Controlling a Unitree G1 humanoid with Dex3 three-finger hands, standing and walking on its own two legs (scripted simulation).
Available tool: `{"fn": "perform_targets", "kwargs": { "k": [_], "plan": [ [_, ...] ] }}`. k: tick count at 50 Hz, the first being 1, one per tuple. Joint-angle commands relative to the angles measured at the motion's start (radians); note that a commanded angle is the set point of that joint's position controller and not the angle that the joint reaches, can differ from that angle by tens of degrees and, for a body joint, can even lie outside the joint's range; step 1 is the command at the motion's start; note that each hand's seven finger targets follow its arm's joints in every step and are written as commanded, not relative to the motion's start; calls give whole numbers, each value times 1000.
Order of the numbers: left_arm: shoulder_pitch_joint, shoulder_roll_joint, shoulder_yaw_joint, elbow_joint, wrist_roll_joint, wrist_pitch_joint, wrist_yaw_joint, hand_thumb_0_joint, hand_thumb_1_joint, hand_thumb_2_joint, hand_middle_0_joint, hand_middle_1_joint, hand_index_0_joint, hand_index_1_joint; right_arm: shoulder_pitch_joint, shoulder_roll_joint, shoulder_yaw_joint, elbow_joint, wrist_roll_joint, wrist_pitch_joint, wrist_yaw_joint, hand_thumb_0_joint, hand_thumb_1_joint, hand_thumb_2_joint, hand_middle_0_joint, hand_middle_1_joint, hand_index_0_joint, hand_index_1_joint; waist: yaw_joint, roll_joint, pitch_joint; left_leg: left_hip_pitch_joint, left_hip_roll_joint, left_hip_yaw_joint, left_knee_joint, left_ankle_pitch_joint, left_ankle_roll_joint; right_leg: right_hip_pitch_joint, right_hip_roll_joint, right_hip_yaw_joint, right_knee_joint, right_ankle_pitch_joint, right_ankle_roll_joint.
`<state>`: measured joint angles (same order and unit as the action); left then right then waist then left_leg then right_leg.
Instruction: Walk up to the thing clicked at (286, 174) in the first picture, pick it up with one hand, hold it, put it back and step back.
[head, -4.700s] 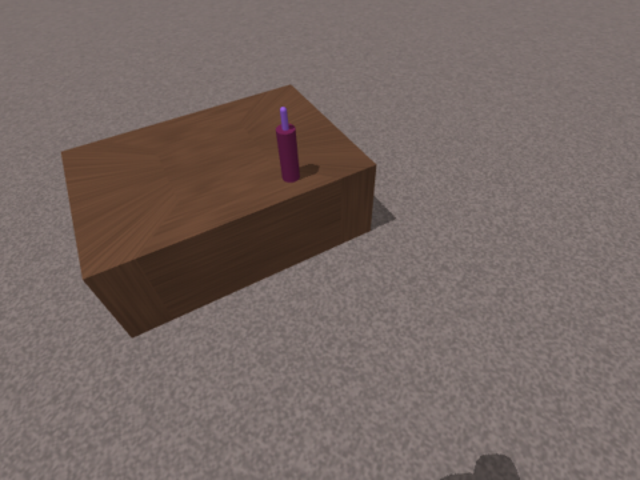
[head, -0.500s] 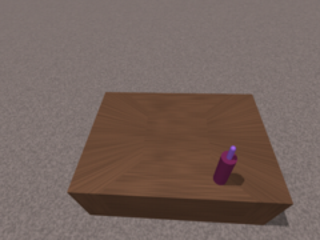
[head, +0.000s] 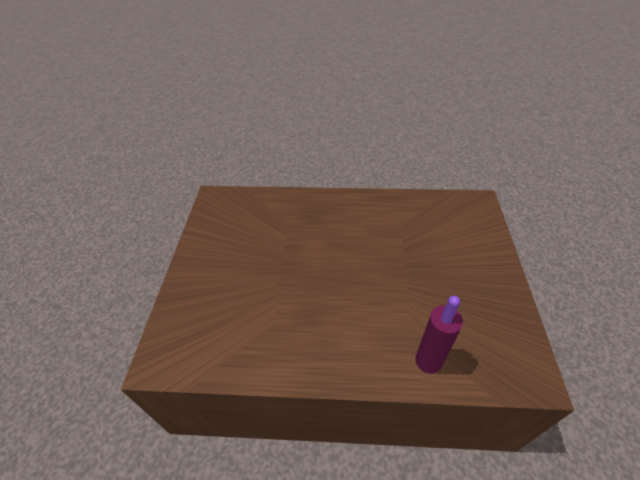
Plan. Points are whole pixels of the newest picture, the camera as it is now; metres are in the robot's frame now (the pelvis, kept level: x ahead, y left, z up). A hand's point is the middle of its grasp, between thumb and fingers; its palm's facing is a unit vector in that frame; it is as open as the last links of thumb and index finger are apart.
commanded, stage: stand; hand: right
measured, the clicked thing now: (440, 333) +0.46 -0.21 -0.29
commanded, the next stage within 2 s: go down in 1.70 s
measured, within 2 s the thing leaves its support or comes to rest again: neither
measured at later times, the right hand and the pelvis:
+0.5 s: hand out of the picture +0.08 -0.26 -0.16, palm faces -0.02 +0.94 -0.33, open 7.4 cm; pelvis +0.00 -0.01 +0.00, yaw +0 degrees
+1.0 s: hand out of the picture +0.08 -0.27 -0.16, palm faces -0.03 +0.94 -0.34, open 7.4 cm; pelvis +0.01 -0.01 +0.00, yaw +0 degrees
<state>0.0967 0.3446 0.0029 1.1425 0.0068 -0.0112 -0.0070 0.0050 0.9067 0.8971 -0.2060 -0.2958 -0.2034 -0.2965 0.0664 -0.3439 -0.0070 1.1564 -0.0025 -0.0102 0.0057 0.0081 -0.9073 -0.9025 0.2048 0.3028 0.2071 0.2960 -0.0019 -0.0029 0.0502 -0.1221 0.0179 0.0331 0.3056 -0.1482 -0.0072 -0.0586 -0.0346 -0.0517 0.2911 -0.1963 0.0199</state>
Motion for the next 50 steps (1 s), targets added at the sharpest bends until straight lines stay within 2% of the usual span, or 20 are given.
{"fn": "perform_targets", "kwargs": {
  "k": [1,6,8,10,13,18,23,26,29,44,47,50],
  "plan": [
    [-39,214,38,-59,1,-22,18,0,900,900,-200,-300,-200,-300,-59,-209,-37,-57,-3,-21,-11,0,-900,-900,200,300,200,300,-4,2,-91,42,127,-97,-23,201,11,-16,-119,86,-42,177,-26],
    [-36,209,38,-57,2,-20,16,0,900,900,-200,-300,-200,-300,-59,-213,-35,-58,-3,-19,-10,0,-900,-900,200,300,200,300,-4,11,-59,26,121,-98,-38,128,9,-40,-116,92,-62,111,-25],
    [-37,217,41,-58,3,-19,16,0,900,900,-200,-300,-200,-300,-49,-209,-35,-57,-4,-16,-10,0,-900,-900,200,300,200,300,-6,2,-61,19,118,-99,-44,64,12,-48,-115,94,-71,53,-27],
    [-41,221,43,-59,4,-19,16,0,900,900,-200,-300,-200,-300,-42,-210,-35,-58,-5,-17,-9,0,-900,-900,200,300,200,300,-8,-6,-68,21,120,-102,-42,72,12,-45,-114,93,-67,51,-30],
    [-36,218,42,-62,1,-20,14,0,900,900,-200,-300,-200,-300,-44,-212,-35,-59,-6,-23,-10,0,-900,-900,200,300,200,300,-5,8,-82,45,126,-100,-28,162,9,-36,-118,96,-52,134,-34],
    [-35,224,44,-65,-1,-21,15,0,900,900,-200,-300,-200,-300,-30,-209,-31,-60,-5,-22,-12,0,-900,-900,200,300,200,300,-4,2,-98,53,128,-94,-21,193,15,-11,-121,97,-45,185,-35],
    [-31,220,44,-62,0,-17,15,0,900,900,-200,-300,-200,-300,-36,-208,-28,-63,-4,-20,-14,0,-900,-900,200,300,200,300,-1,-2,-67,41,128,-98,-31,170,7,-33,-112,90,-46,147,-34],
    [-24,219,42,-63,1,-18,16,0,900,900,-200,-300,-200,-301,-24,-212,-29,-65,-6,-18,-13,0,-900,-900,200,300,200,300,-3,-7,-78,46,126,-92,-26,135,12,-35,-115,95,-56,130,-34],
    [-25,224,43,-64,1,-20,17,0,900,900,-200,-300,-200,-301,-26,-206,-26,-69,-5,-18,-12,0,-900,-900,200,300,200,300,-3,-11,-86,51,128,-91,-12,195,14,-16,-117,92,-43,211,-32],
    [-23,224,42,-68,2,-17,14,0,900,900,-200,-300,-200,-301,-16,-214,-24,-72,-6,-18,-13,0,-900,-900,200,300,200,300,-2,5,-65,37,127,-93,-33,121,12,-43,-110,98,-62,108,-34],
    [-20,223,41,-71,2,-18,14,0,900,900,-200,-300,-200,-301,-15,-216,-25,-73,-7,-20,-14,0,-900,-900,200,300,200,300,1,10,-92,53,133,-92,-22,187,15,-21,-114,92,-42,177,-37],
    [-16,223,39,-67,-1,-19,15,0,900,900,-200,-300,-200,-301,-18,-213,-22,-72,-6,-21,-14,0,-900,-900,200,300,200,300,4,1,-81,46,130,-93,-22,201,13,-19,-114,92,-42,199,-35]
  ]
}}
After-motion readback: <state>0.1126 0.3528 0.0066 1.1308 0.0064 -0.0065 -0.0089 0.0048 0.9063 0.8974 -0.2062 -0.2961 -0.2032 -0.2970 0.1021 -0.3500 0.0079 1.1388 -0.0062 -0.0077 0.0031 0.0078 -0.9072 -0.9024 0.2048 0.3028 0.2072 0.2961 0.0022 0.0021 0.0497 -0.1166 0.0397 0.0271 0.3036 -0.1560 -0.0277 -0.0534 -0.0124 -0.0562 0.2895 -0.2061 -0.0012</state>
